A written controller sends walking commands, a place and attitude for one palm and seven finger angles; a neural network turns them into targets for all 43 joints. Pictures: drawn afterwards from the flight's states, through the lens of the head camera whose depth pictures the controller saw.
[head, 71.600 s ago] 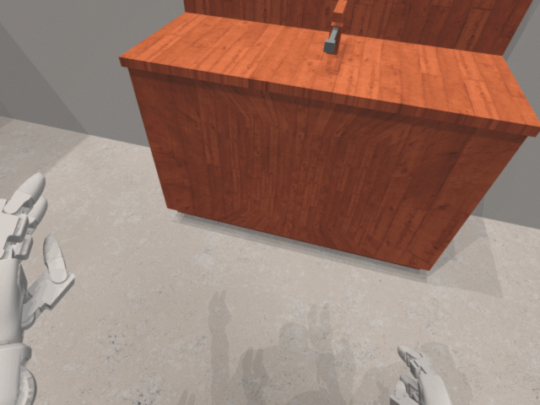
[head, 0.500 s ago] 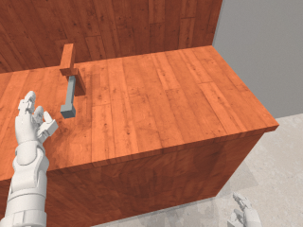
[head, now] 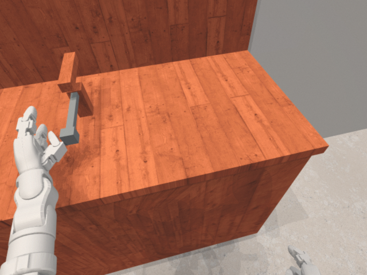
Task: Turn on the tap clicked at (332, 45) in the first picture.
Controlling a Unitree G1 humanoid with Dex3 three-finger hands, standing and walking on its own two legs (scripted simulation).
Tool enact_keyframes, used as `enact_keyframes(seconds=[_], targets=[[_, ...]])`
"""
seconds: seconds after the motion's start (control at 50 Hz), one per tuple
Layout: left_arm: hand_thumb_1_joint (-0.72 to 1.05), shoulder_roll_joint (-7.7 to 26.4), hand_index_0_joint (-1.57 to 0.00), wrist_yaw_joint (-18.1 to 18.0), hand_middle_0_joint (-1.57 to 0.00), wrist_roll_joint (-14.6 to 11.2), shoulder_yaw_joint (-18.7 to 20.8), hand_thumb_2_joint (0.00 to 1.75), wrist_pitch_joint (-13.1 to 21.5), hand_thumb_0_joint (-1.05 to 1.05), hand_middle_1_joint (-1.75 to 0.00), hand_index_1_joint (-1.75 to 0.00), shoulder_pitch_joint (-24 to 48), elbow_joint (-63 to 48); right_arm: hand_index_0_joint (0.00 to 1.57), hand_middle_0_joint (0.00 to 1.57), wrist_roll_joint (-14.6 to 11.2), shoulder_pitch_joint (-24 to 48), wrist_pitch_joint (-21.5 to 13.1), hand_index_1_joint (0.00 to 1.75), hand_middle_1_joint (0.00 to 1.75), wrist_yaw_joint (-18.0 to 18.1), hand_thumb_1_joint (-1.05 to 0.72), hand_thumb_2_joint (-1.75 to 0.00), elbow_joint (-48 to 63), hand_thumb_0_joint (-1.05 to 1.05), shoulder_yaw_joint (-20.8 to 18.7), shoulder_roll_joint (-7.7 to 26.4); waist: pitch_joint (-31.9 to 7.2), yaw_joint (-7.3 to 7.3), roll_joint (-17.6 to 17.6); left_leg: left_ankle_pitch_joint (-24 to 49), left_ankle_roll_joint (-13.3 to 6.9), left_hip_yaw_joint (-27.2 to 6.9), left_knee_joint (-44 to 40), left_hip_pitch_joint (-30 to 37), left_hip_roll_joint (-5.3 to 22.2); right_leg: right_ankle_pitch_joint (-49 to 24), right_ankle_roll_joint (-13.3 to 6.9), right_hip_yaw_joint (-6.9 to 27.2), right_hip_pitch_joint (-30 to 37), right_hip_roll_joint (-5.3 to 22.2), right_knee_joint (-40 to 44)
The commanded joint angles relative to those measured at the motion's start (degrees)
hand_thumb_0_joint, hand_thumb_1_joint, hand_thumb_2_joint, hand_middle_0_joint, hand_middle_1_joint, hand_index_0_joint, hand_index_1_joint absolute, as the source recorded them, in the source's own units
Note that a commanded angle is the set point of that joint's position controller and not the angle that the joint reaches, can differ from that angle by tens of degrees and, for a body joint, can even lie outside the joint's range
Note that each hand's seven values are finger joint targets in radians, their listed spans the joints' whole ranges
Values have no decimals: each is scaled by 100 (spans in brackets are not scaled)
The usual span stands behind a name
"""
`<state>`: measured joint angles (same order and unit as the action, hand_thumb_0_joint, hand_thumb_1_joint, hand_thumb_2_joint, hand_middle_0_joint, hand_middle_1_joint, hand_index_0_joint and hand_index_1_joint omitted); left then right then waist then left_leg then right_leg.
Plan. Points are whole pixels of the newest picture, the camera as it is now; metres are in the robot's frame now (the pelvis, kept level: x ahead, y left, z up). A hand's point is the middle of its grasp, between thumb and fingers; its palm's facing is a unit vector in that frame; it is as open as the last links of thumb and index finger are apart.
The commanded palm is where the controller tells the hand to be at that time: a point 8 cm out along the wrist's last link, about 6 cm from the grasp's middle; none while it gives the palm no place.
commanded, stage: push the lever round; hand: left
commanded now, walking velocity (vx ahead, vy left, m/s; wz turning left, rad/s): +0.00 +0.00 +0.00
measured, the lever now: (69, 136) +0.36 +0.27 +0.12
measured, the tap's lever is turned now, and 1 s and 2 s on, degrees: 0 13 34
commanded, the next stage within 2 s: none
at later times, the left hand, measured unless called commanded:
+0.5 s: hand (67, 149) +0.34 +0.27 +0.10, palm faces +0.50 -0.86 -0.07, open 7.8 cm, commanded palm +0.30 +0.30 +0.10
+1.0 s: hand (88, 146) +0.35 +0.23 +0.11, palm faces +0.59 -0.81 -0.05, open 7.7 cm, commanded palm +0.31 +0.26 +0.10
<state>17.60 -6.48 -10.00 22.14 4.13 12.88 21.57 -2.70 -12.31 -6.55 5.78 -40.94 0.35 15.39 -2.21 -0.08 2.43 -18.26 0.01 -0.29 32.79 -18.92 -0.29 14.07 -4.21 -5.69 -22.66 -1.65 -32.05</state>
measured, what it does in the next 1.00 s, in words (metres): stands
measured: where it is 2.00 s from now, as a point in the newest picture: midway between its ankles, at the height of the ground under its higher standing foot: outside the picture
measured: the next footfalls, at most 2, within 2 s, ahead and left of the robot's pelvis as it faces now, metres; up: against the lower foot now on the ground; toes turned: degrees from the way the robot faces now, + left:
none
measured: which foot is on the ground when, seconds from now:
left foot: down 0.00-1.00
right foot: down 0.00-1.00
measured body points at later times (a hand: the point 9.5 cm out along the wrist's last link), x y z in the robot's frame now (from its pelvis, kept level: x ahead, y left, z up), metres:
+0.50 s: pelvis +0.00 +0.00 +0.00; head +0.02 -0.02 +0.45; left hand +0.31 +0.31 +0.11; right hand +0.16 -0.25 -0.11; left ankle -0.02 +0.12 -0.73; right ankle +0.03 -0.07 -0.73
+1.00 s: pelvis -0.01 +0.01 +0.00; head +0.01 -0.01 +0.45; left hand +0.31 +0.27 +0.11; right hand +0.16 -0.23 -0.11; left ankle -0.02 +0.12 -0.73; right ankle +0.03 -0.07 -0.73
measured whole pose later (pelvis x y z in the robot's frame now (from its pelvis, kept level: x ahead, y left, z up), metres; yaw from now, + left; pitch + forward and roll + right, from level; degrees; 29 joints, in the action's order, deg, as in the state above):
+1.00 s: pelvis -0.01 +0.01 +0.00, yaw +1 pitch +3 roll +0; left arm 6.8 -25.6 -4.8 11.7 -0.9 14.9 17.1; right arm -0.9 -9.1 -3.8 4.5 -41.3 0.6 13.4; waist -2.6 -1.0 2.4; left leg -17.8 -0.4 -0.5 32.7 -18.0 -1.1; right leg 13.8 -3.6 -5.9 -21.6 -0.8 -32.1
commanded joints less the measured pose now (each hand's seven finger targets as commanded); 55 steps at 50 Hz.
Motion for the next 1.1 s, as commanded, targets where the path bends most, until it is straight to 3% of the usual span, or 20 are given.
enact_keyframes(seconds=[0.0, 0.04, 0.1, 0.12, 0.22, 0.3, 0.32, 0.36, 0.38, 0.44, 0.48, 0.56, 0.58, 0.6, 0.68, 0.78, 0.84, 0.88, 0.94, 1.08], targets=[[90, 1733, -15, -41, -15, -38, 628, 90, 194, 0, -15, -15, 1201, -902, 20, 20, -55, 362, -171, 30, 30, 45, -90, -90, 824, 0, -197, 708, -1360, -132, -252, 1161, -195, -57, -429, -291, -11, -1314, 337, 606, 1518, 348, 414], [90, 1770, -15, -18, -15, -65, 638, 90, 43, 0, -15, -15, 1254, -986, 20, 20, -62, 422, -136, 30, 30, 54, -90, -90, 901, 0, -211, 729, -1328, -133, -277, 1140, -219, -13, -414, -316, -13, -1333, 364, 682, 1551, 371, 461], [90, 1568, -15, -65, -15, 0, 430, 90, 62, 0, -15, -15, 1496, -1359, 20, 20, -70, 439, -141, 30, 30, 38, -90, -90, 936, 0, -200, 691, -1280, -63, 123, 1219, -214, -16, -434, -104, 7, -1318, 325, 638, 1369, 339, 473], [90, 1696, -15, -92, -15, 0, 550, 90, 103, 0, -15, -15, 1479, -1361, 20, 20, -54, 411, -155, 30, 30, 37, -90, -90, 914, 0, -218, 702, -1270, -71, 81, 1187, -215, -30, -404, -115, 20, -1282, 323, 656, 1344, 329, 481], [90, 1441, -15, -114, -15, 8, 315, 90, 429, 0, -15, -15, 1516, -1504, 20, 20, -25, 358, -229, 30, 30, 26, -90, -90, 829, 0, -250, 695, -1413, 13, -56, 1144, -219, -44, -344, -7, 18, -1233, 327, 627, 1265, 287, 436], [90, 1244, -15, -50, -15, -6, 85, 90, 350, 0, -15, -15, 1666, -1365, 20, 20, -60, 413, -216, 30, 30, 58, -90, -90, 798, 0, -229, 699, -1309, 72, -121, 917, -226, -40, -377, -52, -14, -986, 338, 640, 1184, 325, 507], [90, 1447, -15, -61, -15, -19, 263, 90, 269, 0, -15, -15, 1634, -1236, 20, 20, -68, 457, -203, 30, 30, 78, -90, -90, 797, 0, -228, 715, -1210, 38, -136, 816, -226, -42, -379, -155, -14, -853, 346, 677, 1173, 343, 553], [90, 1375, -15, -71, -15, -6, 145, 90, 204, 0, -15, -15, 1846, -1349, 20, 20, -65, 490, -187, 30, 30, 85, -90, -90, 821, 0, -211, 690, -1296, 39, -89, 863, -218, -48, -394, -116, -21, -890, 339, 682, 1231, 362, 553], [90, 1374, -15, -138, -15, 27, 182, 90, 198, 0, -15, -15, 1869, -1460, 20, 20, -61, 541, -184, 30, 30, 82, -90, -90, 834, 0, -198, 668, -1327, -4, 113, 885, -210, -65, -411, -49, -22, -871, 320, 650, 1200, 357, 537], [90, 1176, -15, -348, -15, 44, 73, 90, 230, 0, -15, -15, 1887, -1530, 20, 20, -23, 542, -196, 30, 30, 48, -90, -90, 859, 0, -197, 636, -1425, -6, -76, 1021, -193, -78, -406, 1, -10, -1006, 331, 595, 1233, 331, 495], [90, 1084, -15, -534, -15, 142, 49, 90, 313, 0, -15, -15, 1699, -1756, 20, 20, 9, 553, -219, 30, 30, 8, -90, -90, 878, 0, -207, 605, -1616, -105, 238, 1306, -145, -97, -394, 163, 1, -1228, 281, 535, 1276, 307, 386], [90, 603, -15, -791, -15, 182, -317, 90, 326, 0, -15, -15, 1646, -1847, 20, 20, 52, 542, -231, 30, 30, -54, -90, -90, 874, 0, -222, 612, -1556, -16, -123, 1393, -110, -108, -379, 180, 27, -1313, 303, 464, 1169, 279, 371], [90, 771, -15, -874, -15, 240, -160, 90, 323, 0, -15, -15, 1684, -1864, 20, 20, 43, 580, -218, 30, 30, -46, -90, -90, 857, 0, -222, 614, -1458, -35, -120, 1404, -109, -127, -394, 166, 44, -1280, 287, 449, 1160, 277, 371], [90, 545, -15, -904, -15, 261, -392, 90, 301, 0, -15, -15, 1738, -1878, 20, 20, 50, 585, -204, 30, 30, -49, -90, -90, 852, 0, -223, 610, -1466, 19, -119, 1362, -105, -107, -396, 192, 36, -1235, 303, 457, 1118, 283, 385], [90, 581, -15, -1153, -15, 399, -387, 90, 161, 0, -15, -15, 1852, -1927, 20, 20, 81, 687, -154, 30, 30, -32, -90, -90, 834, 0, -207, 606, -1358, -14, -5, 1247, -90, -129, -428, 164, 34, -1046, 283, 450, 1066, 299, 418], [90, 164, -15, -1447, -15, 509, -773, 90, 67, 0, -15, -15, 2191, -2101, 20, 20, 108, 785, -113, 30, 30, -29, -90, -90, 810, 0, -198, 549, -1464, 25, 88, 1234, -34, -174, -438, 318, 37, -897, 261, 424, 996, 289, 419], [90, -165, -15, -1618, -15, 533, -1074, 90, -3, 0, -15, -15, 2393, -1968, 20, 20, 147, 769, -90, 30, 30, -41, -90, -90, 769, 0, -188, 542, -1435, 93, -221, 1204, -25, -197, -430, 325, 44, -878, 285, 398, 940, 281, 451], [90, 124, -15, -1775, -15, 579, -735, 90, -33, 0, -15, -15, 2237, -1905, 20, 20, 158, 816, -36, 30, 30, -27, -90, -90, 755, 0, -208, 552, -1527, -19, -248, 1228, -26, -184, -440, 271, 41, -875, 280, 416, 1085, 286, 446], [90, -199, -15, -1973, -15, 688, -1030, 90, -68, 0, -15, -15, 2380, -1953, 20, 20, 196, 850, 7, 30, 30, -68, -90, -90, 762, 0, -203, 493, -1608, 0, -123, 1370, 6, -151, -415, 327, 43, -1014, 273, 412, 1092, 303, 413], [90, -244, -15, -2386, -15, 843, -959, 90, -236, 0, -15, -15, 2569, -1794, 20, 20, 230, 972, 146, 30, 30, -87, -90, -90, 747, 0, -211, 466, -1513, -23, -178, 1258, -37, -145, -413, 203, 40, -912, 273, 448, 1121, 320, 470]])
